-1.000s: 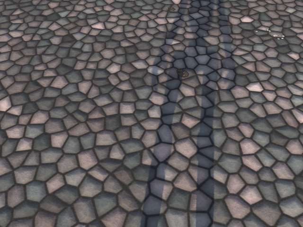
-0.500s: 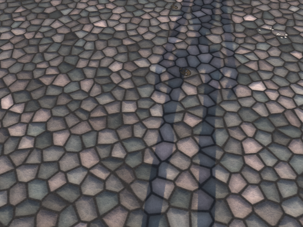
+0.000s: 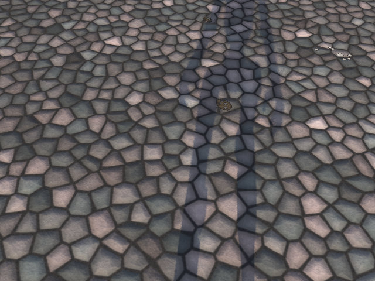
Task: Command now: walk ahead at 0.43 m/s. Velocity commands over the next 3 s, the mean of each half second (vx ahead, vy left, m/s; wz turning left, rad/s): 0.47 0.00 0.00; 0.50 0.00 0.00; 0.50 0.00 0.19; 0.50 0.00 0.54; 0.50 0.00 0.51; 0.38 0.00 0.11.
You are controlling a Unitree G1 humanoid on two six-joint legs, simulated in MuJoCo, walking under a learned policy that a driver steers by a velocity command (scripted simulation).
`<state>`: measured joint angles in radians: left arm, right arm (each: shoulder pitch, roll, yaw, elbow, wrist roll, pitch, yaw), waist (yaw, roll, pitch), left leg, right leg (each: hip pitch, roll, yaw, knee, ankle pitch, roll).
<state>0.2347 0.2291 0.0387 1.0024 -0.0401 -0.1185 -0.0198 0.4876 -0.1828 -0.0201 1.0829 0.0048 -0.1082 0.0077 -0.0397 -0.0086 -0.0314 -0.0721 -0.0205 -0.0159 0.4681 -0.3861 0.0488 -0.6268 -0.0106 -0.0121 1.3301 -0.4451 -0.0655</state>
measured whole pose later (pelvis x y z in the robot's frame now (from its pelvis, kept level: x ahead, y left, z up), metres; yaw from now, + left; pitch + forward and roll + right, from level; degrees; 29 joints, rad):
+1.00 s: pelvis +0.54 +0.04 +0.02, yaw +1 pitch +2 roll +0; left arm 0.21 0.29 0.05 0.93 -0.02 -0.08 0.00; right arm 0.30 -0.23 -0.05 0.91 -0.01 -0.10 0.03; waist -0.02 -0.04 0.01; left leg -0.21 -0.04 0.07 0.33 -0.15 0.07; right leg -0.57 -0.10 0.02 1.08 -0.26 -0.04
